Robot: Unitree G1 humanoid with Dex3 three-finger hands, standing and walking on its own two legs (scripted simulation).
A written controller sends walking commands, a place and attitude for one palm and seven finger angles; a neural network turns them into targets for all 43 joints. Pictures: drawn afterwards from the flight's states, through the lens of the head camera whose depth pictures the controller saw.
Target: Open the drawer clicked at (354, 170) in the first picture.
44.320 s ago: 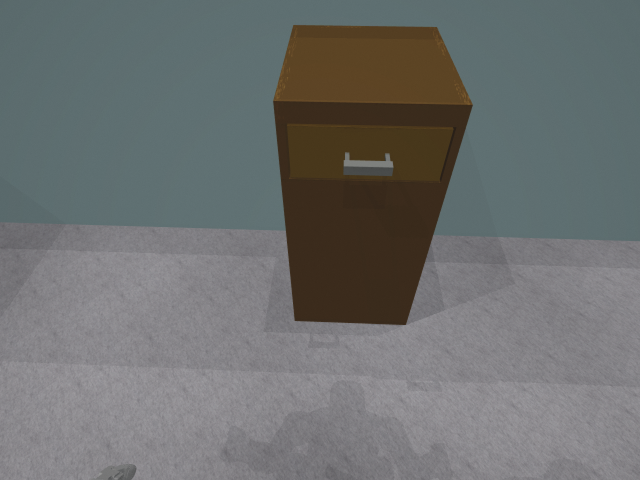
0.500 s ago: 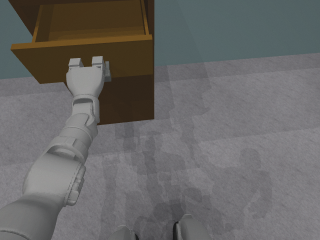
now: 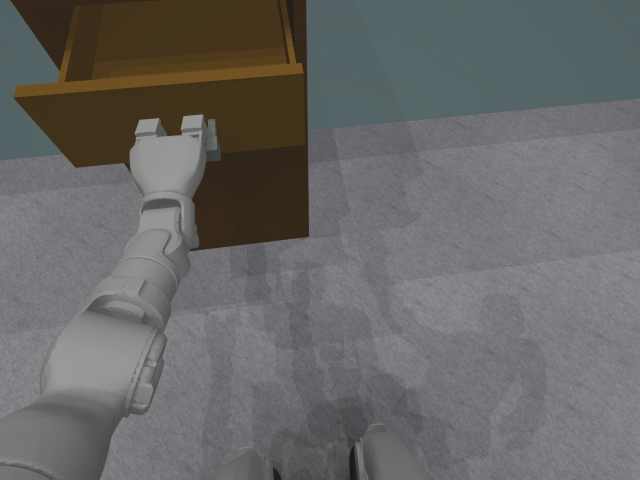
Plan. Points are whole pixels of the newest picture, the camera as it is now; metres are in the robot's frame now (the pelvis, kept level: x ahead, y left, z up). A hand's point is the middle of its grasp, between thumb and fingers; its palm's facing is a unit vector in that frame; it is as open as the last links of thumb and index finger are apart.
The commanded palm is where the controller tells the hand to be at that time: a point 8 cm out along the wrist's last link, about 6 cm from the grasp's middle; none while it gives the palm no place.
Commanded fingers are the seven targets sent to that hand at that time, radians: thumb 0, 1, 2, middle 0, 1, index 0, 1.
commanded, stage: lower the fingers behind the handle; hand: left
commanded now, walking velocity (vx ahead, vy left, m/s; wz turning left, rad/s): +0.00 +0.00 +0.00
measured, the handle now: (179, 140) +0.57 +0.15 +0.02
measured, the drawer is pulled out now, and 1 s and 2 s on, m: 0.17 0.17 0.28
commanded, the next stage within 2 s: close the thumb around the handle in 0.14 s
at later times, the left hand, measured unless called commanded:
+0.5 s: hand (182, 186) +0.50 +0.15 +0.00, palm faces +0.00 -0.01 -1.00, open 12.2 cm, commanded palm +0.48 +0.15 +0.04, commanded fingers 0.00 0.28 0.64 -0.36 -1.28 -0.36 -1.28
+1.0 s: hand (182, 188) +0.50 +0.15 +0.00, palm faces -0.02 -0.02 -1.00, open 6.2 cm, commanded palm +0.48 +0.15 +0.04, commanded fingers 0.00 0.90 0.90 -0.40 -1.35 -0.40 -1.35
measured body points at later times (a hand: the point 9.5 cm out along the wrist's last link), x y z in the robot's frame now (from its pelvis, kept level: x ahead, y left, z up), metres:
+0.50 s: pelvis +0.00 +0.00 +0.00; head +0.13 -0.01 +0.43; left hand +0.50 +0.14 +0.05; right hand +0.00 -0.26 -0.13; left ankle -0.02 +0.11 -0.68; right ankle +0.01 -0.13 -0.68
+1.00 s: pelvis +0.01 +0.00 +0.01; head +0.13 -0.01 +0.44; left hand +0.50 +0.15 +0.05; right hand +0.01 -0.27 -0.13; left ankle -0.02 +0.11 -0.68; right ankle +0.01 -0.13 -0.68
